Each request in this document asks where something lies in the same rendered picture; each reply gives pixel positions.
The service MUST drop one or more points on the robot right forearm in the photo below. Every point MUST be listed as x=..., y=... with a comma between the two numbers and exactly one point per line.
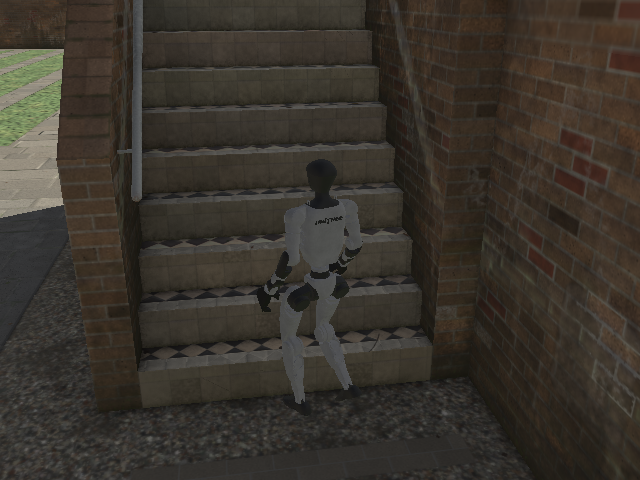
x=348, y=255

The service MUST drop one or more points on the right robot upper arm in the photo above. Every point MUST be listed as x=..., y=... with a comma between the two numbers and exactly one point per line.
x=354, y=240

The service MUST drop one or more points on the left robot shin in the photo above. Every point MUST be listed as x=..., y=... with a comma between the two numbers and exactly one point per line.
x=294, y=366

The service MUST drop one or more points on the robot right thigh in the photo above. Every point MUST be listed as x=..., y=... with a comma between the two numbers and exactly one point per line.
x=325, y=309

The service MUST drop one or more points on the robot left hand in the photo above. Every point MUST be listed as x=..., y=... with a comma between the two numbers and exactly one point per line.
x=264, y=299

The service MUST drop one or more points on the robot left forearm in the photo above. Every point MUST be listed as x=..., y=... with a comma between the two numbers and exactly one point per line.
x=279, y=276

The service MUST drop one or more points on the robot right hand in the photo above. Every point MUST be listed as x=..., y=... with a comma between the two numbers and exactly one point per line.
x=337, y=266

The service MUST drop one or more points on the left robot upper arm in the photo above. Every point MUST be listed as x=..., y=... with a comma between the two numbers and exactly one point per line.
x=293, y=220

